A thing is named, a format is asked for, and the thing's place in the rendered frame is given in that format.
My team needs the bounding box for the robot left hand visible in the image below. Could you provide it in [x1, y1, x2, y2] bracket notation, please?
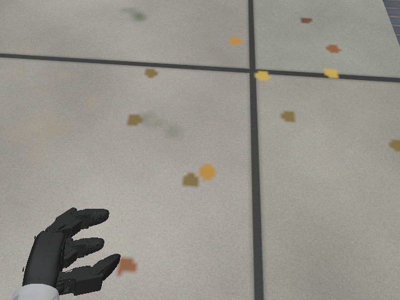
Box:
[22, 207, 121, 296]

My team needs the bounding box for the left robot forearm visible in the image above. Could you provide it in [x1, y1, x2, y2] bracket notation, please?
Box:
[11, 284, 59, 300]

